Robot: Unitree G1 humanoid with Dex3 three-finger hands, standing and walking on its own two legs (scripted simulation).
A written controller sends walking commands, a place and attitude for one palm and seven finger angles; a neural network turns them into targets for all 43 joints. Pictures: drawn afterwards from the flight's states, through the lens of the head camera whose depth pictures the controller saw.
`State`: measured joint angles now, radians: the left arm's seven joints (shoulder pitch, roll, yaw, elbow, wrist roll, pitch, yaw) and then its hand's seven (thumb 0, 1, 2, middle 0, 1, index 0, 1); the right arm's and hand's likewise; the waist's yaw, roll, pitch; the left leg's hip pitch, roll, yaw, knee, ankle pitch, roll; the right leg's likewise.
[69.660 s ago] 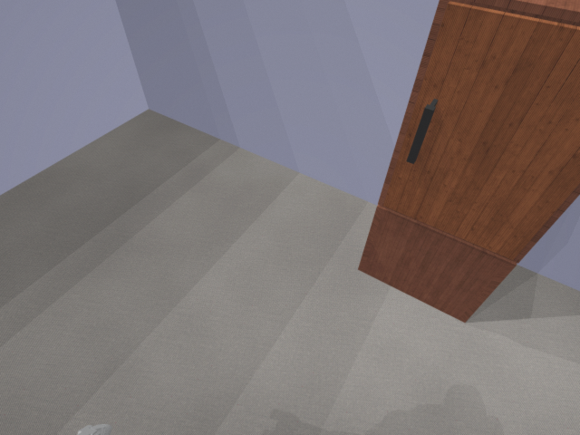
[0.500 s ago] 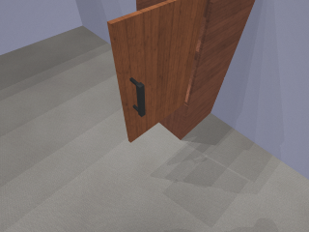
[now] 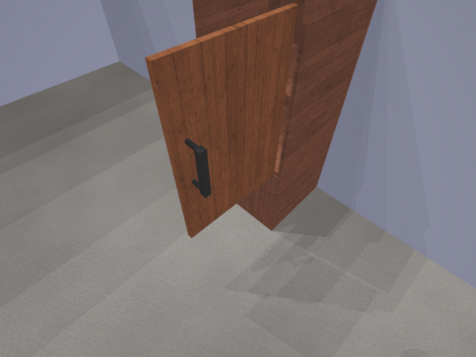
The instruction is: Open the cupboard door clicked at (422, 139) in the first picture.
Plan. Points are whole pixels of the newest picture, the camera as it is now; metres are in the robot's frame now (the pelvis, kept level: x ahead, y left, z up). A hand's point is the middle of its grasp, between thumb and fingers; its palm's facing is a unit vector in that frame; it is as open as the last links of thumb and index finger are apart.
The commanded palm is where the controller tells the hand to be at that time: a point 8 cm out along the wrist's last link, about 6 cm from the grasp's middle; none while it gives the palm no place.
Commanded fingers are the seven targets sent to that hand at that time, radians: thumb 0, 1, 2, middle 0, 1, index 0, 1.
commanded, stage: let the arm hang, fingers relaxed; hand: left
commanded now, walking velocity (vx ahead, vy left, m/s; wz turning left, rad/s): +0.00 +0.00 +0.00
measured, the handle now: (198, 168) +0.53 +0.13 -0.03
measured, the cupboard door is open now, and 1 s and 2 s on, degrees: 88 88 88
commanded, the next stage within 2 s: look to check the result in 0.04 s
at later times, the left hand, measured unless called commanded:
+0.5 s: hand out of the picture +0.00 +0.16 -0.17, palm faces +0.05 -0.98 -0.20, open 7.4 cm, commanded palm none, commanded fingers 0.00 0.90 0.90 -0.20 -0.30 -0.20 -0.30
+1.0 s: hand out of the picture +0.02 +0.16 -0.17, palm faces +0.04 -0.98 -0.21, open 7.4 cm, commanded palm none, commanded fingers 0.00 0.90 0.90 -0.20 -0.30 -0.20 -0.30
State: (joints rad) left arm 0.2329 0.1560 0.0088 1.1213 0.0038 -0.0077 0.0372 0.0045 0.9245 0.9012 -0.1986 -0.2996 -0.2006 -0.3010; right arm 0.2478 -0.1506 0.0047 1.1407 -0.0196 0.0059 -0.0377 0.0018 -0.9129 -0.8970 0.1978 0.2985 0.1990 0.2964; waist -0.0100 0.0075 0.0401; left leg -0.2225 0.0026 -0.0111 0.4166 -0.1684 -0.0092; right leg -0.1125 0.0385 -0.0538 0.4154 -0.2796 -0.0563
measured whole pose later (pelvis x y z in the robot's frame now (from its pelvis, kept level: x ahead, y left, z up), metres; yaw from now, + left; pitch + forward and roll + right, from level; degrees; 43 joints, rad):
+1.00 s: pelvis +0.02 -0.02 +0.00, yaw +0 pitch -1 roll +0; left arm 0.27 0.15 0.01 1.13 0.00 -0.01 0.04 0.00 0.90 0.90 -0.20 -0.30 -0.20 -0.30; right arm 0.24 -0.16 0.00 1.14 -0.02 0.01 -0.05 0.00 -0.91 -0.90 0.20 0.30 0.20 0.30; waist 0.00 0.01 0.06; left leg -0.18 0.02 -0.02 0.41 -0.20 -0.03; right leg -0.06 0.06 -0.05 0.37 -0.29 -0.07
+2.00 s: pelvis +0.02 -0.01 +0.00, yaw -1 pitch -1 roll +1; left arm 0.24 0.19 0.01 1.14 0.00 -0.01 0.03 0.00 0.90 0.90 -0.20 -0.30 -0.20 -0.30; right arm 0.20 -0.20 0.00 1.14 -0.02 0.00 -0.04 0.00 -0.91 -0.90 0.20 0.30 0.20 0.30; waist 0.00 0.01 0.06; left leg -0.16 0.01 0.00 0.37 -0.18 -0.02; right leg -0.05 0.05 -0.04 0.35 -0.28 -0.07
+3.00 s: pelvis +0.00 -0.05 +0.00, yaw -21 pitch +2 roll +3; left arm 0.25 0.20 0.08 0.96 0.02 0.03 0.02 0.00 0.90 0.90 -0.20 -0.30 -0.20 -0.30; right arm 0.06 -0.22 -0.06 0.93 -0.01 0.05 -0.04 0.00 -0.91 -0.90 0.20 0.30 0.20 0.30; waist 0.04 0.00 0.11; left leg -0.46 0.02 -0.01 1.01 -0.42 -0.07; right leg -0.25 0.09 0.12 0.50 -0.27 -0.09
